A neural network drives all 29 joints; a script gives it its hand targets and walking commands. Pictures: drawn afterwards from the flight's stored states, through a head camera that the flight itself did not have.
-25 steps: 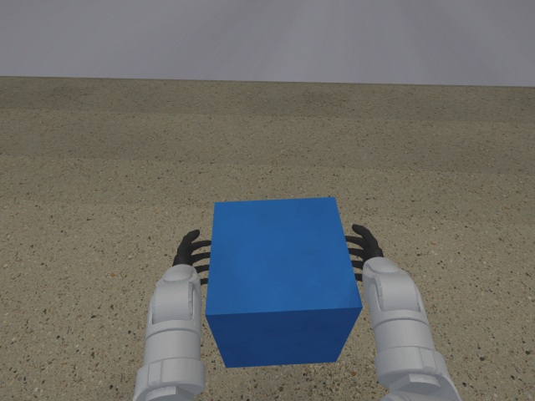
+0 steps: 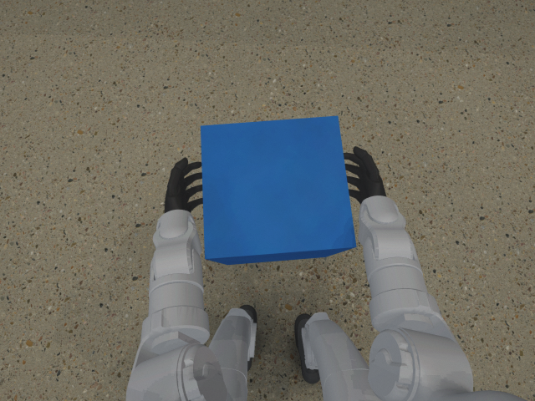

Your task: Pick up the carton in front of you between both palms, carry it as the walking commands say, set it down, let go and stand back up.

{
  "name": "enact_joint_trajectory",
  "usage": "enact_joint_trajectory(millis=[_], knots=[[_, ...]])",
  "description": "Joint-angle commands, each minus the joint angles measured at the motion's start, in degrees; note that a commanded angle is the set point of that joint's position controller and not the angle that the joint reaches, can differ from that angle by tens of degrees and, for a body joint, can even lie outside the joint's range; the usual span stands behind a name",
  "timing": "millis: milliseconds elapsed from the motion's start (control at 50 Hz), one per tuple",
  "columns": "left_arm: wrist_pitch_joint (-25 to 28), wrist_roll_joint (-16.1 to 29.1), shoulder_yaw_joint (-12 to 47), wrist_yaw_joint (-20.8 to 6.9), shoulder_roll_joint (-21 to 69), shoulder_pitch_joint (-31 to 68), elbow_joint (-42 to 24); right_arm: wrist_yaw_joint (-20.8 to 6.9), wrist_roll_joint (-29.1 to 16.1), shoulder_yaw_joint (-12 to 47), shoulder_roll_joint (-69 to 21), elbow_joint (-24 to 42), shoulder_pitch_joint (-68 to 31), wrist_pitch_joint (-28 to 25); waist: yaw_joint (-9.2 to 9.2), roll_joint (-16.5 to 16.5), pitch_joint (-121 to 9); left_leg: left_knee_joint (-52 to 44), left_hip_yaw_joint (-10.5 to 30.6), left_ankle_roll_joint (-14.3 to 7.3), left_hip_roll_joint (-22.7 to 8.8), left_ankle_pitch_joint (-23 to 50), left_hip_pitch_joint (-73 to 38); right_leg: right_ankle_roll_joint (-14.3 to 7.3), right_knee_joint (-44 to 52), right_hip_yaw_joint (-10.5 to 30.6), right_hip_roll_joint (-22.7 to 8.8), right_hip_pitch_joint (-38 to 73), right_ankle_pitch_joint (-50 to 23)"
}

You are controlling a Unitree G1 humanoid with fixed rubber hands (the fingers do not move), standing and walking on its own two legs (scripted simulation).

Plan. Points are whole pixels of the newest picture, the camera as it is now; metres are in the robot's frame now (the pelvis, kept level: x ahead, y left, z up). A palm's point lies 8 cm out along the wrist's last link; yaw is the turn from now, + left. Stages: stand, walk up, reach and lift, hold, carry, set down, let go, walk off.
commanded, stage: set down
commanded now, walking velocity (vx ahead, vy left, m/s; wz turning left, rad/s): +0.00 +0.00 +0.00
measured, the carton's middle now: (273, 202) +0.40 +0.02 -0.15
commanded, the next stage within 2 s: none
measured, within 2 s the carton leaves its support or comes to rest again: rests again in 1.78 s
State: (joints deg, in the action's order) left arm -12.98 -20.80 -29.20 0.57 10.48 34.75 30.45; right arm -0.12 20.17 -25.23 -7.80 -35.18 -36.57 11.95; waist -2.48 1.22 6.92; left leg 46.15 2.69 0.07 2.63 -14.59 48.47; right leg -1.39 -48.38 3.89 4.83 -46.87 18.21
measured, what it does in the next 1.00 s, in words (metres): lowers itself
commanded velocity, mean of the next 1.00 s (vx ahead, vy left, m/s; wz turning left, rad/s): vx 0.00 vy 0.00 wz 0.00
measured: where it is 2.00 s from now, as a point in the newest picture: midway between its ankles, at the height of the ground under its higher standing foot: (276, 355)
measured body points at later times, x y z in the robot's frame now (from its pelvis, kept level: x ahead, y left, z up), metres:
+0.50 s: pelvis -0.01 +0.00 -0.12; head +0.25 +0.01 +0.25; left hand +0.43 +0.19 -0.21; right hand +0.47 -0.11 -0.21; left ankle +0.07 +0.12 -0.69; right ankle +0.04 -0.10 -0.69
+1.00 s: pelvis -0.04 +0.00 -0.24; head +0.29 +0.00 +0.06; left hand +0.46 +0.19 -0.37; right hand +0.52 -0.10 -0.37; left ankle +0.07 +0.12 -0.69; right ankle +0.04 -0.10 -0.69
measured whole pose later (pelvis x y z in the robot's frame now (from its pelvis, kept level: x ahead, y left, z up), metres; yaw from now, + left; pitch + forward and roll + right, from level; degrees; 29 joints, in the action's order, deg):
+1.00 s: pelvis -0.04 +0.00 -0.24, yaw +0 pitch +45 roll +2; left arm -17.3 -11.0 -34.1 7.0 3.1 64.3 34.0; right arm 1.9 11.1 -17.7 9.0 -52.1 -75.6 15.8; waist -5.0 1.5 1.9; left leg 100.9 2.8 3.2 6.3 -28.2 117.9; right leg 0.3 -104.0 2.7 9.2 -116.6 32.3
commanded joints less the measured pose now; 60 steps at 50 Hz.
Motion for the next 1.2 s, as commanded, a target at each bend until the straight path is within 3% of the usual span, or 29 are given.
enact_joint_trajectory(millis=[0, 60, 100, 260, 380, 540, 660, 840, 1000, 1180], knots=[[6.15, 9.94, 33.83, -10.12, 46.11, 30.36, 0.29, -8.55, -10.30, 34.02, -48.58, 0.99, -30.38, -6.59, -1.95, 0.64, -57.19, 7.29, 0.55, 0.47, 4.29, 25.08, -19.43, 2.47, -2.58, 1.98, 2.32, 9.91, -25.68], [6.27, 13.32, 39.59, -10.08, 46.43, 30.99, -3.37, -7.24, -13.07, 39.46, -49.32, 4.45, -31.44, -6.72, -1.91, 1.18, -69.48, 11.77, 0.25, 0.89, 4.75, 28.16, -15.17, 3.53, -7.37, 2.24, 2.08, 9.71, -31.57], [5.31, 14.25, 40.80, -10.21, 46.54, 30.77, -3.69, -6.89, -13.50, 40.25, -49.17, 4.46, -31.00, -5.77, -1.62, 1.34, -70.54, 13.58, -0.02, 1.12, 4.93, 26.12, -11.07, 3.87, -9.10, 2.08, 2.24, 6.97, -29.72], [-0.17, 11.27, 33.03, -11.95, 47.70, 33.39, 3.49, -9.73, -10.32, 32.75, -47.99, -3.31, -33.66, -0.56, -1.40, 1.28, -57.42, 18.29, -1.43, 1.69, 5.09, 11.89, 6.28, 2.85, -13.72, 0.26, 3.33, -10.83, -11.95], [-0.59, 10.78, 29.63, -10.72, 46.52, 38.49, 5.32, -10.35, -10.06, 29.43, -45.25, -6.89, -39.21, -0.47, -1.86, 1.15, -59.74, 23.97, -1.88, 2.43, 5.46, 12.06, 11.92, 2.61, -20.08, -1.11, 4.25, -20.54, -10.05], [-0.14, 13.82, 31.10, -8.00, 44.64, 48.73, 2.96, -9.41, -12.98, 30.69, -42.45, -7.71, -48.63, -0.85, -2.25, 1.49, -69.83, 33.01, -2.88, 3.45, 6.22, 11.79, 16.23, 2.73, -29.36, -2.59, 5.42, -28.53, -8.04], [-1.35, 15.83, 31.45, -6.41, 43.17, 55.86, 1.85, -8.85, -14.73, 30.99, -40.67, -9.20, -55.11, 0.61, -2.64, 1.52, -73.18, 38.44, -4.17, 3.95, 6.63, 8.93, 19.72, 2.63, -34.96, -3.59, 5.96, -32.71, -4.68], [-2.83, 16.14, 27.04, -5.96, 39.69, 65.07, 3.08, -8.95, -14.53, 27.89, -37.29, -14.22, -62.92, 2.32, -3.88, 2.75, -70.35, 45.47, -5.62, 3.95, 6.46, 5.70, 27.07, 2.30, -41.96, -4.18, 5.91, -38.92, -1.42], [-2.74, 16.97, 24.17, -6.34, 35.33, 71.80, 3.42, -8.19, -15.28, 27.36, -33.49, -17.00, -69.32, 2.43, -5.44, 4.48, -68.80, 52.01, -6.93, 3.97, 5.84, 5.23, 33.55, 2.26, -48.08, -4.16, 5.42, -40.62, -1.85], [-2.26, 20.40, 24.04, -6.61, 30.21, 78.78, 2.95, -7.08, -19.11, 30.86, -28.67, -18.35, -76.34, 2.03, -7.39, 6.27, -68.86, 59.46, -7.98, 3.95, 4.63, 6.50, 38.32, 2.06, -55.58, -3.59, 4.48, -38.80, -5.05]])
